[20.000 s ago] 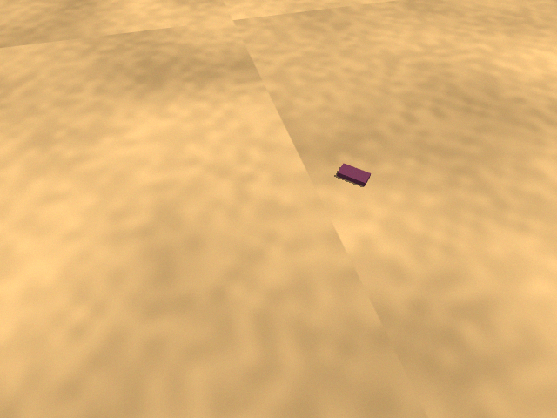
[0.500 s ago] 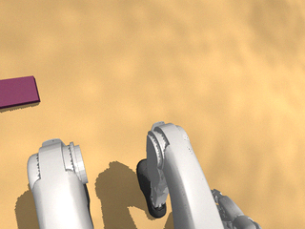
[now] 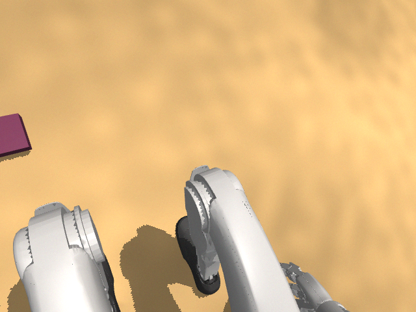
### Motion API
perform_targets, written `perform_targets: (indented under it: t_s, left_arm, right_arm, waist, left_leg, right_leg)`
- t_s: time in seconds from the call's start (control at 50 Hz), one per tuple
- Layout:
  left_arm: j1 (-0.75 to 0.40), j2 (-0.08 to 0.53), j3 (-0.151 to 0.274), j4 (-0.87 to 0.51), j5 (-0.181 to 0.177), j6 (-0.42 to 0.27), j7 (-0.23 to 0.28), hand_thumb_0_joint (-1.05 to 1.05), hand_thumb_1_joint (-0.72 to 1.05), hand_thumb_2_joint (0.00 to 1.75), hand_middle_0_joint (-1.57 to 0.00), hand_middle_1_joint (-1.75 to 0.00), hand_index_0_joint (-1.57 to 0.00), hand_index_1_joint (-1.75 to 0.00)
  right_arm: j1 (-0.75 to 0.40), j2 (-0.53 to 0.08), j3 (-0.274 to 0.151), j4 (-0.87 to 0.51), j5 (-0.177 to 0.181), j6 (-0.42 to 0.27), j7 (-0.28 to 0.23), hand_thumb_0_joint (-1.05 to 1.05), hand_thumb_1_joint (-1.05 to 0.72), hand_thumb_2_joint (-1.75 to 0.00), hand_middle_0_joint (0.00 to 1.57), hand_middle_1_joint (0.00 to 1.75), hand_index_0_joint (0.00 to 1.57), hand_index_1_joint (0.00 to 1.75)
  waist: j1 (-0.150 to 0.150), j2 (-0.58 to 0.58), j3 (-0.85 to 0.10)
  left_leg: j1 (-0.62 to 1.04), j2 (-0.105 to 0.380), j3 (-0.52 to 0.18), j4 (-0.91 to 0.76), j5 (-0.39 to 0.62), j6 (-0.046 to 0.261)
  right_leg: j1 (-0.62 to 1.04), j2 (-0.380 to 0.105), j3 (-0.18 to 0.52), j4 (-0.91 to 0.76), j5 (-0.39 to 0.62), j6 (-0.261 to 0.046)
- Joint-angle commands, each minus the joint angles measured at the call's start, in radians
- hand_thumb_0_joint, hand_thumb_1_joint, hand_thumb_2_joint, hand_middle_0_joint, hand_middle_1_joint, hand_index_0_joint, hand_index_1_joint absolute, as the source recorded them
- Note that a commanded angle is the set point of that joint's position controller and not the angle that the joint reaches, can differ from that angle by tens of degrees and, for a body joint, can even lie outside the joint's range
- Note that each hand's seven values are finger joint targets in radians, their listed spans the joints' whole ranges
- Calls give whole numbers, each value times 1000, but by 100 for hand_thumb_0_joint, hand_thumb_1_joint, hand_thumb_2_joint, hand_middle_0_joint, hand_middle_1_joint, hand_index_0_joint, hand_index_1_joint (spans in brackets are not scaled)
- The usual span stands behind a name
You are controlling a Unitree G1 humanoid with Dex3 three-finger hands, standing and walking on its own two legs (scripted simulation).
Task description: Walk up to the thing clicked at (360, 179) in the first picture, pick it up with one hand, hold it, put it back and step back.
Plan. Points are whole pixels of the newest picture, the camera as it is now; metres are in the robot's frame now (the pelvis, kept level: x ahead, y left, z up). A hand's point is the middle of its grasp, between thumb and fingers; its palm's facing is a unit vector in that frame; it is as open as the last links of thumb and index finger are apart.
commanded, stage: approach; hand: left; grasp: from above
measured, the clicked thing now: out of the picture +0.47 +0.34 -0.30
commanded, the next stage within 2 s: close in in 0.30 s
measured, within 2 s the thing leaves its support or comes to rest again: neither
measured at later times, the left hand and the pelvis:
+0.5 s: hand out of the picture +0.45 +0.35 -0.19, palm faces -0.49 -0.11 -0.87, open 13.9 cm; pelvis +0.00 +0.00 +0.00, yaw +0 degrees
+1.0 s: hand out of the picture +0.46 +0.33 -0.24, palm faces -0.47 -0.12 -0.87, open 14.1 cm; pelvis +0.00 +0.00 -0.01, yaw -2 degrees
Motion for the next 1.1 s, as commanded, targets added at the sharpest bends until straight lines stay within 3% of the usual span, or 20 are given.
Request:
perform_targets:
  t_s: [0.0, 0.08, 0.12, 0.18, 0.24, 0.28, 0.32, 0.34, 0.36, 0.42, 0.48, 0.54, 0.62, 0.76, 0.82, 0.88, 0.9, 0.96, 1.0, 1.08]
  left_arm:
    - [-255, 306, 47, -70, -41, 76, 41, 0, -52, 97, -9, -104, -10, -102]
    - [-200, 358, 64, -77, -80, 87, -3, 0, -52, 96, -10, -102, -10, -101]
    - [-223, 389, 78, -155, -97, 72, -32, 0, -52, 96, -10, -100, -11, -100]
    - [-215, 386, 77, -224, -113, 39, -76, 0, -53, 96, -9, -102, -10, -101]
    - [-223, 292, 26, -233, -117, 0, -124, 0, -53, 98, -9, -101, -10, -101]
    - [-245, 294, 21, -265, -112, -35, -136, 0, -55, 100, -9, -101, -9, -101]
    - [-236, 239, -14, -247, -109, -62, -141, 0, -53, 99, -10, -102, -10, -102]
    - [-254, 246, -19, -276, -102, -80, -138, 0, -51, 102, -11, -104, -11, -104]
    - [-230, 234, -24, -232, -100, -89, -131, 0, -49, 101, -11, -105, -11, -105]
    - [-245, 277, -7, -248, -70, -107, -94, 0, -53, 96, -7, -104, -9, -103]
    - [-239, 283, 10, -170, -47, -107, -38, 0, -54, 98, -7, -103, -8, -102]
    - [-279, 343, 48, -160, -10, -102, 17, 0, -54, 99, -7, -101, -8, -100]
    - [-279, 321, 34, -51, 12, -78, 73, 0, -56, 101, -7, -98, -6, -99]
    - [-278, 350, 23, 23, -7, -39, 106, 0, -53, 98, -8, -100, -8, -100]
    - [-268, 394, 40, 7, -26, -35, 116, 0, -52, 97, -8, -100, -8, -100]
    - [-253, 388, 38, 21, -37, -35, 117, 0, -52, 97, -7, -100, -7, -99]
    - [-251, 378, 27, 54, -36, -34, 113, 0, -52, 97, -7, -101, -7, -100]
    - [-260, 429, 41, 0, -42, -48, 120, 0, -54, 98, -7, -98, -7, -99]
    - [-231, 409, 30, 26, -40, -50, 122, 0, -54, 98, -7, -99, -7, -99]
    - [-218, 435, 44, 22, -39, -60, 136, 0, -55, 99, -7, -98, -6, -98]
  right_arm:
    - [174, -278, -62, -21, 15, -2, -14, 0, -90, -89, 20, 30, 20, 30]
    - [164, -276, -52, -32, 26, -4, -18, 0, -90, -89, 20, 30, 20, 30]
    - [169, -282, -60, -34, 32, -3, -24, 0, -90, -89, 20, 30, 20, 30]
    - [181, -279, -67, -27, 30, 7, -29, 0, -90, -89, 20, 30, 20, 30]
    - [211, -280, -82, -11, 28, 13, -27, 0, -90, -89, 20, 30, 20, 30]
    - [227, -289, -87, -3, 24, 19, -26, 0, -90, -89, 20, 30, 20, 30]
    - [227, -297, -90, 0, 20, 22, -25, 0, -90, -89, 20, 30, 20, 30]
    - [229, -290, -86, -1, 19, 26, -23, 0, -90, -89, 20, 30, 20, 30]
    - [225, -299, -88, 0, 19, 27, -23, 0, -90, -89, 20, 30, 20, 30]
    - [213, -292, -80, 0, 11, 32, -16, 0, -90, -89, 20, 30, 20, 30]
    - [198, -293, -62, -4, -1, 30, -9, 0, -90, -89, 20, 30, 20, 30]
    - [183, -298, -53, -3, -8, 20, -6, 0, -90, -89, 20, 30, 20, 30]
    - [163, -308, -39, -16, -24, -1, 0, 0, -89, -90, 20, 30, 20, 30]
    - [153, -324, -12, -29, -35, -56, 6, 0, -90, -90, 20, 30, 20, 30]
    - [145, -327, 1, -35, -40, -65, 5, 0, -90, -90, 20, 30, 20, 30]
    - [139, -333, 12, -30, -49, -74, 7, 0, -90, -90, 20, 30, 20, 30]
    - [138, -337, 15, -33, -51, -80, 11, 0, -90, -90, 20, 30, 20, 30]
    - [137, -344, 26, -31, -48, -85, 14, 0, -90, -90, 20, 30, 20, 30]
    - [132, -345, 34, -34, -56, -92, 21, 0, -90, -90, 20, 30, 20, 30]
    - [114, -359, 42, -49, -61, -99, 27, 0, -90, -90, 20, 30, 20, 30]
  waist:
    - [23, 401, -681]
    - [39, 358, -648]
    - [39, 360, -667]
    - [38, 390, -693]
    - [-7, 355, -629]
    - [-11, 366, -632]
    - [-23, 361, -586]
    - [-17, 377, -632]
    - [-15, 380, -603]
    - [12, 445, -662]
    - [-5, 436, -616]
    - [5, 469, -626]
    - [-34, 453, -571]
    - [-56, 411, -555]
    - [-40, 420, -604]
    - [-55, 438, -579]
    - [-75, 425, -539]
    - [-50, 445, -561]
    - [-65, 447, -531]
    - [-60, 443, -543]
  left_leg:
    - [508, 5, 107, -228, 174, 31]
    - [425, 4, 113, -223, 132, 41]
    - [445, 5, 112, -221, 120, 41]
    - [468, 6, 103, -226, 122, 31]
    - [475, 6, 88, -221, 103, 28]
    - [493, 5, 82, -223, 104, 23]
    - [509, 5, 74, -218, 98, 17]
    - [544, 6, 68, -231, 105, 16]
    - [557, 5, 59, -232, 118, 12]
    - [635, 10, 60, -235, 200, 9]
    - [618, 11, 62, -224, 228, 14]
    - [623, 13, 63, -228, 230, 11]
    - [572, 12, 63, -230, 164, 14]
    - [529, 17, 66, -196, 135, 23]
    - [527, 22, 66, -182, 156, 23]
    - [539, 25, 57, -179, 160, 18]
    - [515, 25, 52, -177, 137, 20]
    - [522, 28, 53, -166, 156, 19]
    - [522, 29, 46, -169, 147, 16]
    - [528, 34, 36, -163, 168, 15]
  right_leg:
    - [351, 36, -43, -232, 278, -58]
    - [396, 37, -16, -244, 226, -55]
    - [399, 34, -21, -254, 210, -55]
    - [416, 33, -22, -248, 201, -59]
    - [347, 30, -45, -256, 189, -60]
    - [341, 26, -56, -258, 186, -61]
    - [293, 23, -73, -260, 178, -65]
    - [310, 25, -75, -252, 184, -63]
    - [277, 20, -84, -245, 191, -65]
    - [294, 24, -87, -224, 253, -63]
    - [296, 29, -92, -222, 285, -56]
    - [288, 29, -94, -207, 287, -61]
    - [271, 32, -101, -211, 245, -60]
    - [306, 38, -87, -216, 237, -54]
    - [366, 45, -81, -215, 261, -51]
    - [345, 45, -102, -200, 264, -52]
    - [325, 45, -104, -196, 248, -53]
    - [361, 48, -97, -198, 265, -53]
    - [350, 52, -105, -188, 256, -54]
    - [365, 56, -119, -187, 276, -51]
